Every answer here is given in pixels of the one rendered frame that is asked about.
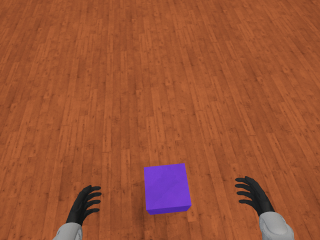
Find robot left forearm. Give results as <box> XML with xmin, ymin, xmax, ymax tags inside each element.
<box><xmin>53</xmin><ymin>222</ymin><xmax>83</xmax><ymax>240</ymax></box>

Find right robot hand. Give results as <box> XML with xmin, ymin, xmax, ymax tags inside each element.
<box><xmin>235</xmin><ymin>176</ymin><xmax>275</xmax><ymax>217</ymax></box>

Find carton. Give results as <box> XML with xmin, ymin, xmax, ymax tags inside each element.
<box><xmin>144</xmin><ymin>163</ymin><xmax>192</xmax><ymax>215</ymax></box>

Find robot right forearm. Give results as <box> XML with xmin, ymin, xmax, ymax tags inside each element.
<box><xmin>259</xmin><ymin>211</ymin><xmax>295</xmax><ymax>240</ymax></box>

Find left robot hand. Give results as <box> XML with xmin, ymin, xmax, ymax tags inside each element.
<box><xmin>66</xmin><ymin>185</ymin><xmax>102</xmax><ymax>226</ymax></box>

